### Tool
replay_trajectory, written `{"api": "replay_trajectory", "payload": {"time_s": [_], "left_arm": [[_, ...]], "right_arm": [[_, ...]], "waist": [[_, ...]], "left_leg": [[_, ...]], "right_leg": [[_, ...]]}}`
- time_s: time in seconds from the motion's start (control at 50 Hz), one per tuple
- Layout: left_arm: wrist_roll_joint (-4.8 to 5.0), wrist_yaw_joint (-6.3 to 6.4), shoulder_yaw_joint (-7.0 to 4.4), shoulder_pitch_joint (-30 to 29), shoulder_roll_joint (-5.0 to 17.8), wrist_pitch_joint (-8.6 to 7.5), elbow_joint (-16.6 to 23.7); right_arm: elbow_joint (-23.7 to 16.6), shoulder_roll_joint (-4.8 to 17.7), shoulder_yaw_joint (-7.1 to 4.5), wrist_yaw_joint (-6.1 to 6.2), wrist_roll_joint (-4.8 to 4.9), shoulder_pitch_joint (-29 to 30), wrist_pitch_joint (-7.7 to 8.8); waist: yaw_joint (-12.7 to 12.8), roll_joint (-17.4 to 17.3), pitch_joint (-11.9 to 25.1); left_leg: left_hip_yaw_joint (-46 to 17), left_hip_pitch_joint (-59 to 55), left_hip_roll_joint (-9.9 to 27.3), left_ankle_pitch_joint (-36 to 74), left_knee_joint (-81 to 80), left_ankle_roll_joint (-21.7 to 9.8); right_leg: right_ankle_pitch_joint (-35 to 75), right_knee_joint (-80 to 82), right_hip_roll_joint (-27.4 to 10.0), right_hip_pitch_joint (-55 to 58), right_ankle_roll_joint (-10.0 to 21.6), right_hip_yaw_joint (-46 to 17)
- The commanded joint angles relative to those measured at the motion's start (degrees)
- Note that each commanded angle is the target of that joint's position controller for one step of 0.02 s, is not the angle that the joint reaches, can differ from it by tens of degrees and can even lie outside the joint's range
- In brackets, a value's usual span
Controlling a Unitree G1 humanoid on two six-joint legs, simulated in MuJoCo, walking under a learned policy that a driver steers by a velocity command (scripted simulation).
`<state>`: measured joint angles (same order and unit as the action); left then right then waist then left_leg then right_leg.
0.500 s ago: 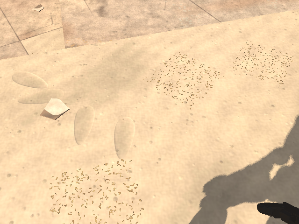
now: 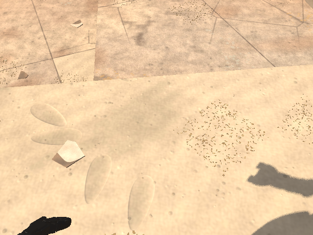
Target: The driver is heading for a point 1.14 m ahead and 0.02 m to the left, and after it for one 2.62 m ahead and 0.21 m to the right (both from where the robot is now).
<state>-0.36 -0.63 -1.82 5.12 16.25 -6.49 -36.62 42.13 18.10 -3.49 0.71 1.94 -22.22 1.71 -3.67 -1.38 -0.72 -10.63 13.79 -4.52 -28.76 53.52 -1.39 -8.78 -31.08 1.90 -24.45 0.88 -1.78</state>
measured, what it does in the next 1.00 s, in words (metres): walks ahead: left foot, then right foot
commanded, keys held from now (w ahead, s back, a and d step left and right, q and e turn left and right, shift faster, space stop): w+q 0.30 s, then w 0.12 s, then w+e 0.58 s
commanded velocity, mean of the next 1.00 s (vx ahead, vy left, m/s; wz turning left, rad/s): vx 0.50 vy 0.00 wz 0.09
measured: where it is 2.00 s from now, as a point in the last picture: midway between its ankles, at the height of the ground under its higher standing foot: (145, 130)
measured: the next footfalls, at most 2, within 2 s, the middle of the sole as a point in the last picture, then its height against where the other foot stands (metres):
left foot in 0.46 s outside the picture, level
right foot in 1.00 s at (156, 187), level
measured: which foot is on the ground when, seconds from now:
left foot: up 0.00-0.44, down 0.46-1.00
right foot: down 0.00-0.48, up 0.50-0.98, down 1.00-1.00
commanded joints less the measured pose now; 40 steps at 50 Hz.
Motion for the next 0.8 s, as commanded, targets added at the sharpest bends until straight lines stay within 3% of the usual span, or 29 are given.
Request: {"api": "replay_trajectory", "payload": {"time_s": [0.02, 0.04, 0.06, 0.1, 0.18, 0.28, 0.36, 0.4, 0.42, 0.44, 0.46, 0.48, 0.5, 0.52, 0.54, 0.56, 0.58, 0.64, 0.7, 0.8], "left_arm": [[0.02, 0.33, -3.15, 11.9, 7.8, 0.61, 0.5], [-0.20, 0.32, -2.71, 10.0, 6.5, 0.75, 0.1], [-0.53, 0.45, -2.45, 9.1, 5.7, 0.70, -0.4], [-0.28, 0.50, -2.61, 8.9, 5.5, 0.24, -1.3], [0.04, 0.55, -3.65, 9.7, 8.0, -0.16, -3.6], [0.45, 0.84, -4.01, 10.8, 10.1, 0.65, -5.8], [1.67, 0.59, -4.29, 14.9, 11.4, 1.74, -8.5], [2.17, 0.61, -4.59, 15.2, 12.8, 2.37, -9.2], [2.31, 0.77, -4.77, 15.0, 13.8, 2.68, -9.5], [2.45, 0.94, -4.41, 14.7, 13.6, 3.04, -9.9], [1.89, 1.16, -3.44, 15.0, 11.8, 2.82, -9.6], [0.02, 0.44, -0.82, 19.5, 4.5, 1.95, -7.0], [1.41, -0.02, -0.95, 19.3, 6.6, 0.70, -8.6], [3.70, -0.32, -2.59, 13.2, 11.2, 0.44, -6.7], [3.96, -0.25, -2.32, 10.2, 10.1, 0.38, -5.6], [2.77, 0.11, -2.31, 9.5, 9.1, 0.64, -6.0], [2.15, 0.25, -2.61, 11.1, 8.8, 1.47, -6.7], [2.19, 0.45, -2.31, 15.0, 5.5, 3.77, -8.5], [1.98, 0.75, -2.36, 10.9, 4.7, 4.11, -7.1], [1.51, -0.94, -1.36, 2.7, 2.4, 3.35, -4.3]], "right_arm": [[-6.1, 7.7, -1.31, 0.21, -0.20, 2.9, 0.73], [-6.8, 7.1, -1.43, 0.07, -0.80, 5.0, 0.65], [-7.2, 6.2, -1.53, -0.29, -0.65, 5.4, 0.45], [-7.4, 3.9, -1.17, -0.74, -0.22, 5.4, -0.14], [-9.3, 2.0, -0.50, -1.15, -0.76, 9.6, -0.48], [-11.0, 0.8, 0.24, -2.83, -0.64, 17.3, 0.53], [-13.5, 0.4, 0.54, -3.92, -0.44, 22.9, 0.85], [-14.0, 1.8, -0.10, -4.07, -0.83, 22.0, 0.92], [-13.4, 3.5, -0.95, -3.93, -1.16, 18.8, 0.81], [-11.4, 5.6, -2.27, -3.53, -1.26, 11.3, 0.69], [-9.1, 8.7, -3.78, -2.57, -1.25, 2.6, 0.28], [-8.3, 15.1, -4.72, -1.59, -2.17, -2.2, 0.20], [-9.1, 12.1, -3.70, -1.56, -2.10, -3.7, 0.58], [-8.1, 9.1, -2.59, -1.94, -2.22, -1.0, 1.14], [-7.2, 7.5, -2.11, -2.01, -1.92, 2.1, 1.58], [-6.7, 5.4, -1.52, -2.16, -1.86, 5.5, 1.99], [-6.7, 3.5, -1.03, -2.33, -2.13, 8.0, 2.56], [-5.2, 3.1, -1.35, -2.36, -2.62, 10.3, 4.45], [-3.0, 3.5, -1.69, -1.60, -3.26, 9.4, 5.03], [-0.6, 5.6, -2.19, -0.57, -2.62, 7.5, 4.55]], "waist": [[7.8, 6.5, 4.9], [7.0, 5.9, 1.9], [5.8, 7.5, 0.6], [5.1, 8.4, -0.1], [5.3, 5.8, -1.3], [7.9, 4.4, -2.9], [8.9, 4.1, -4.6], [6.8, 5.3, -3.0], [4.2, 6.2, -0.3], [-0.5, 5.5, 4.1], [-4.8, 4.1, 8.9], [-2.3, -9.4, 17.6], [-4.1, -7.9, 26.8], [-4.6, -4.1, 17.2], [-2.4, -3.9, 9.6], [-0.1, -2.4, 5.5], [2.1, -3.9, 3.4], [4.9, -3.3, 1.7], [4.3, -2.2, -1.3], [1.1, -0.8, -4.0]], "left_leg": [[2.4, 30.4, 6.3, 4.9, 19.4, 1.5], [2.7, 29.3, 7.7, 7.8, 17.1, 1.8], [2.9, 27.3, 9.2, 9.8, 15.5, 1.8], [4.5, 25.3, 10.1, 11.5, 13.5, 2.0], [4.8, 28.4, 11.1, 17.1, 5.4, 3.0], [8.7, 25.2, 10.1, 29.3, -9.7, 1.8], [11.0, 23.3, 8.3, 25.7, -16.9, -0.8], [13.0, 18.5, 5.6, 20.4, -19.2, -3.1], [14.3, 12.8, 3.6, 18.7, -20.3, -4.4], [15.0, 0.9, 1.7, 21.8, -24.0, -6.1], [10.8, -15.4, 4.2, 25.0, -23.6, -7.8], [-16.0, -38.7, 21.9, 22.5, -23.7, -16.1], [-33.2, -39.5, 29.5, 19.1, -31.9, -20.7], [-22.7, -31.9, 26.9, 19.6, -33.5, -17.2], [-13.2, -23.2, 23.8, 22.1, -34.7, -14.7], [-7.6, -16.1, 21.0, 24.3, -36.6, -12.8], [-3.2, -10.7, 19.0, 26.6, -39.0, -11.7], [3.7, -4.1, 18.3, 30.6, -44.4, -11.9], [9.7, -5.0, 17.5, 33.2, -46.2, -10.8], [16.7, -8.5, 17.4, 33.3, -47.6, -8.8]], "right_leg": [[-14.9, 14.6, -21.4, 30.3, 9.7, -28.2], [-7.9, 15.8, -18.9, 25.4, 9.2, -22.3], [-3.7, 17.2, -17.1, 22.0, 8.6, -17.7], [0.9, 19.7, -15.8, 19.2, 9.0, -11.9], [9.0, 22.2, -17.0, 20.1, 10.7, -5.1], [13.4, 22.4, -15.7, 22.0, 8.7, 4.3], [17.9, 20.8, -17.6, 26.7, 8.0, 6.3], [32.4, 16.3, -18.4, 29.2, 7.3, 7.5], [42.0, 10.9, -18.2, 29.7, 6.7, 8.6], [46.7, 1.7, -16.8, 26.8, 5.5, 10.3], [38.2, -10.5, -14.7, 16.3, 3.6, 11.1], [-4.2, -34.0, -6.3, -8.1, -0.2, 10.7], [-26.2, -44.7, -1.5, -13.1, -0.3, -2.0], [-22.9, -46.6, -4.3, -17.6, 0.1, -4.5], [-18.1, -43.0, -6.9, -18.0, 0.4, -3.1], [-14.1, -39.0, -8.8, -16.3, 0.1, -2.5], [-10.5, -36.6, -10.2, -12.6, -0.4, -3.0], [-4.7, -35.1, -10.3, -8.6, -2.1, -3.6], [3.1, -28.3, -9.7, -13.5, -3.0, -5.4], [14.9, -11.8, -8.4, -13.0, -1.9, -1.1]]}}
Velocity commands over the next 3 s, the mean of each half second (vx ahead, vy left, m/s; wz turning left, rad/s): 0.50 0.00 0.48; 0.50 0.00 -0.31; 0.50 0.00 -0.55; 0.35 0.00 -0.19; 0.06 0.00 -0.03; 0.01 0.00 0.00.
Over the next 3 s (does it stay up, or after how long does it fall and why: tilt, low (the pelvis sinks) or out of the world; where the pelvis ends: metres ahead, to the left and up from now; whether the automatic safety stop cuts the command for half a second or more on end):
stays up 1.10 0.02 0.01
